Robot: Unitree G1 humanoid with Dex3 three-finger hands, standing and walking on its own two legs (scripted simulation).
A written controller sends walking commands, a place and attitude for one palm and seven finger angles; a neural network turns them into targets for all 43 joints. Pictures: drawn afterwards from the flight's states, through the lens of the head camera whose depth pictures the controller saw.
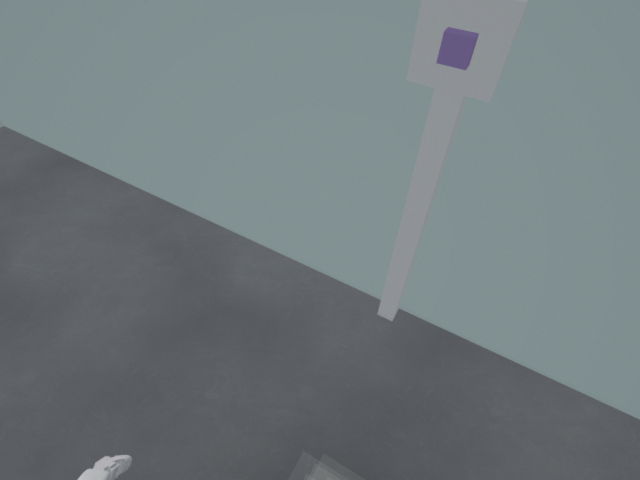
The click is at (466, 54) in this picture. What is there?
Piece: button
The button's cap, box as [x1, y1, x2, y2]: [436, 27, 478, 69]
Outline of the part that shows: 448,27 444,31 436,62 465,69 469,64 478,33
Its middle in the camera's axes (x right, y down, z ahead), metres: +0.24 -0.33 +0.68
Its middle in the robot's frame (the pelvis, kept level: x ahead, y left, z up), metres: +0.77 -0.19 +0.20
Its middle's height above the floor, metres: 0.97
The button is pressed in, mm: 0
